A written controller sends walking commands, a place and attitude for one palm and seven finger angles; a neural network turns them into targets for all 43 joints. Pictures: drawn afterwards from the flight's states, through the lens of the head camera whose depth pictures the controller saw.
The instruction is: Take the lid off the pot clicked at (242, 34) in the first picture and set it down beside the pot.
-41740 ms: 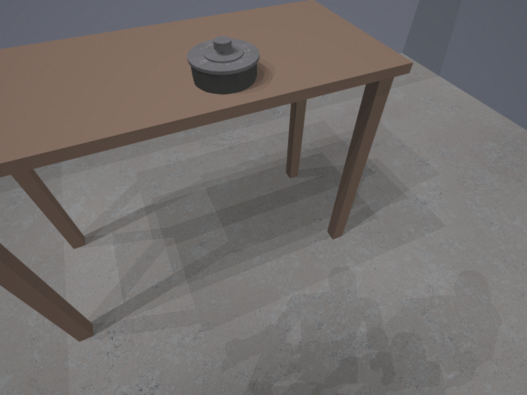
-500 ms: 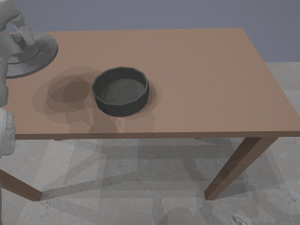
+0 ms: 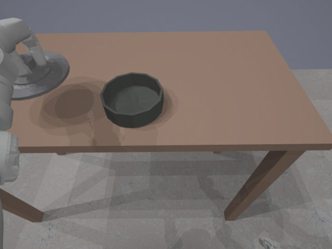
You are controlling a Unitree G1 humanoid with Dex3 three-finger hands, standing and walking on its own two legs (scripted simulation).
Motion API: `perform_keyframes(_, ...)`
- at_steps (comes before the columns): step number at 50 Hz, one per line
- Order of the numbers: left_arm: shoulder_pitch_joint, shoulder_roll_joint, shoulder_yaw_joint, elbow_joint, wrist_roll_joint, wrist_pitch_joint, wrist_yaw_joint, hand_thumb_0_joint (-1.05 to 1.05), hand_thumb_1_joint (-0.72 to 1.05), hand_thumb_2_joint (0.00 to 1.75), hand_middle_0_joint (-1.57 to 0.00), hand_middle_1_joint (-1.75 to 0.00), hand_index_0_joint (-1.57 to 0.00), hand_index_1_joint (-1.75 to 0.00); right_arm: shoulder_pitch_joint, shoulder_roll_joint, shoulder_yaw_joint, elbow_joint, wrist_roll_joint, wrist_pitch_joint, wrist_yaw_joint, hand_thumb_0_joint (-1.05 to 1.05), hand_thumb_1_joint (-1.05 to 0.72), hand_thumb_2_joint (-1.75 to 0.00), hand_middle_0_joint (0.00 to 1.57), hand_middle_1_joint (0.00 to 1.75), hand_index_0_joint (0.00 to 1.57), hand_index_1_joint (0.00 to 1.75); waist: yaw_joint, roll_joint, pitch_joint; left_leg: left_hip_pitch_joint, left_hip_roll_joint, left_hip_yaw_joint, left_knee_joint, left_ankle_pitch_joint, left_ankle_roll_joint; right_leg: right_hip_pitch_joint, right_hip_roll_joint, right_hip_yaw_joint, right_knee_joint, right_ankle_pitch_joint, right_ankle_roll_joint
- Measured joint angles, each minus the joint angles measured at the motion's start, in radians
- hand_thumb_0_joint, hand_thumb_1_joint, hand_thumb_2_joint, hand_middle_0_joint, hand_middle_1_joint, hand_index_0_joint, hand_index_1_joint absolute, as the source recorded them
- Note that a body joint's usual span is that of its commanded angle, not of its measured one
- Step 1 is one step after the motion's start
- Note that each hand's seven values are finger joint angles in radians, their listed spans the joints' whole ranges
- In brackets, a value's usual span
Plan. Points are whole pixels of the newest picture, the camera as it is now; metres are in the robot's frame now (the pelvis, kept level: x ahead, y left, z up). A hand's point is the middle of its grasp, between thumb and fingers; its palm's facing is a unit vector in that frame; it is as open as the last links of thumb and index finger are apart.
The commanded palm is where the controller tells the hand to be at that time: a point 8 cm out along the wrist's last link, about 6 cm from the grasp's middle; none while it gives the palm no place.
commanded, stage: lower the lid onto the table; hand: left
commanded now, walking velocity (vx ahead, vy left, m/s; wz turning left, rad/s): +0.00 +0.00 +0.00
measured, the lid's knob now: (24, 63) +0.48 +0.31 +0.21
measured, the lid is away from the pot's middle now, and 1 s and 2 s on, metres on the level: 0.23 0.24 0.24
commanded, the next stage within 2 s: open the fingers wide in 1.42 s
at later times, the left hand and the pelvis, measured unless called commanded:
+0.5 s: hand (30, 75) +0.45 +0.30 +0.20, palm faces -0.32 -0.14 -0.94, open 6.6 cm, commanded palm +0.44 +0.30 +0.27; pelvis +0.00 +0.01 +0.00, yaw +0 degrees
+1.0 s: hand (29, 91) +0.44 +0.31 +0.16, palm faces -0.39 -0.15 -0.91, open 6.6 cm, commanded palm +0.45 +0.31 +0.23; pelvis -0.01 +0.01 +0.00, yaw +0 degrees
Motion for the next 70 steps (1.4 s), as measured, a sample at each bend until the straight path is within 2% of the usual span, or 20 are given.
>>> perform_keyframes(19, 0.022, -0.016, -0.011, 0.04, -0.01, -0.055, 0.021, 0.06, 0.24, 0.84, -0.69, -0.91, -0.83, -0.93, 0.008, 0.008, -0.001, 0.017, -0.002, 0.002, -0.007, 0.01, -0.9, -0.9, 0.2, 0.3, 0.2, 0.3, -0.007, -0.006, 0.001, -0.019, -0.003, -0.004, 0.014, -0.001, 0.005, -0.013, -0.002, -0.004, 0.006, 0.002, 0.003)
perform_keyframes(33, 0.068, -0.017, 0.032, 0.057, -0.01, -0.095, 0.035, 0.06, 0.24, 0.84, -0.68, -0.91, -0.83, -0.94, 0.021, 0.006, -0.006, 0.011, -0.004, 0.025, -0.003, 0.01, -0.9, -0.9, 0.2, 0.3, 0.2, 0.3, -0.02, -0.006, -0.005, -0.027, 0.0, 0.01, 0.023, -0.006, 0.01, -0.025, 0.0, 0.011, 0.011, 0.004, 0.008)
perform_keyframes(41, 0.09, -0.009, 0.028, 0.054, -0.012, -0.122, 0.042, 0.06, 0.24, 0.84, -0.68, -0.91, -0.83, -0.94, 0.029, 0.007, -0.011, 0.011, -0.004, 0.024, -0.009, 0.01, -0.9, -0.9, 0.2, 0.3, 0.2, 0.3, -0.02, -0.012, -0.004, -0.036, 0.0, 0.006, 0.028, -0.006, 0.01, -0.03, 0.0, 0.007, 0.012, 0.005, 0.007)
perform_keyframes(54, 0.093, -0.005, 0.004, 0.098, -0.018, -0.156, 0.051, 0.06, 0.24, 0.84, -0.68, -0.91, -0.83, -0.94, 0.029, 0.009, -0.015, 0.019, -0.002, 0.026, -0.017, 0.01, -0.9, -0.9, 0.2, 0.3, 0.2, 0.3, -0.02, -0.022, -0.004, -0.056, 0.0, 0.001, 0.046, -0.011, 0.013, -0.043, 0.001, 0.003, 0.017, 0.005, 0.008)
perform_keyframes(70, 0.077, -0.006, 0.028, 0.174, -0.012, -0.201, 0.075, 0.07, 0.23, 0.83, -0.69, -0.92, -0.85, -0.95, 0.042, 0.014, -0.015, 0.028, -0.002, 0.049, -0.017, 0.01, -0.9, -0.9, 0.2, 0.3, 0.2, 0.3, -0.032, -0.022, -0.016, -0.091, 0.002, 0.012, 0.075, -0.024, 0.02, -0.079, 0.001, 0.014, 0.041, -0.001, 0.015)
